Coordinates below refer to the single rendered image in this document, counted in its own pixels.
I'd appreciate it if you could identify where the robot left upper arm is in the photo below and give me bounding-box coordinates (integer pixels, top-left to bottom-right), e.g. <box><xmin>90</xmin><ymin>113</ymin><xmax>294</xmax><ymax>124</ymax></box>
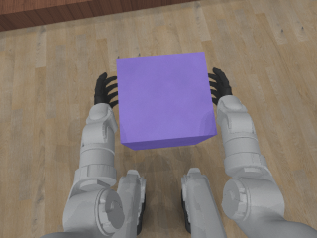
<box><xmin>40</xmin><ymin>187</ymin><xmax>125</xmax><ymax>238</ymax></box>

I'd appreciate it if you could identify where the robot left forearm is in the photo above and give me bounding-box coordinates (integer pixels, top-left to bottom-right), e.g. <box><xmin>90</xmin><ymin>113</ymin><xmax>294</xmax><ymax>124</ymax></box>
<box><xmin>62</xmin><ymin>103</ymin><xmax>118</xmax><ymax>228</ymax></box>

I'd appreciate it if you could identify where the robot right shin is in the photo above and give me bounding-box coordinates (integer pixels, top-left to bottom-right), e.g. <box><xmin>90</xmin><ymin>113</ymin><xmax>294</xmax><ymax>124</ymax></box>
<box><xmin>185</xmin><ymin>168</ymin><xmax>209</xmax><ymax>223</ymax></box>

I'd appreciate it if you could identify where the robot right forearm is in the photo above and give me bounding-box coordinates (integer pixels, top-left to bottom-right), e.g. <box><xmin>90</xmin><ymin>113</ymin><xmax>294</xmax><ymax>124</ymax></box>
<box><xmin>216</xmin><ymin>95</ymin><xmax>285</xmax><ymax>213</ymax></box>

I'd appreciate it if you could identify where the right robot hand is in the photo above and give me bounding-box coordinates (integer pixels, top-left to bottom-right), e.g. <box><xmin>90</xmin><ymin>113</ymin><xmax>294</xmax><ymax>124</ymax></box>
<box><xmin>208</xmin><ymin>67</ymin><xmax>233</xmax><ymax>106</ymax></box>

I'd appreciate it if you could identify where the left robot foot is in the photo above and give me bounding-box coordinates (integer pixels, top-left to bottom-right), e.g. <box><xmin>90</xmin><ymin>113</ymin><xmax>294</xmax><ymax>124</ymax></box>
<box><xmin>137</xmin><ymin>194</ymin><xmax>146</xmax><ymax>236</ymax></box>

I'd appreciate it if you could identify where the left robot hand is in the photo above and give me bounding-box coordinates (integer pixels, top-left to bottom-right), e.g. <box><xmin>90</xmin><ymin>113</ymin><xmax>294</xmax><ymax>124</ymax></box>
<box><xmin>94</xmin><ymin>72</ymin><xmax>119</xmax><ymax>108</ymax></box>

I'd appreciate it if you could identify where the robot right upper arm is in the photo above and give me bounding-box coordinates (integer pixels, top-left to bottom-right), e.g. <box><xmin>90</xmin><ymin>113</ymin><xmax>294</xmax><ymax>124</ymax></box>
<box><xmin>221</xmin><ymin>177</ymin><xmax>317</xmax><ymax>238</ymax></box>

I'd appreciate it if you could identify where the carton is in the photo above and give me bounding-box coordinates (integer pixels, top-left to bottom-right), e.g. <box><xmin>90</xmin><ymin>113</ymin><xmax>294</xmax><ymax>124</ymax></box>
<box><xmin>116</xmin><ymin>52</ymin><xmax>218</xmax><ymax>151</ymax></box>

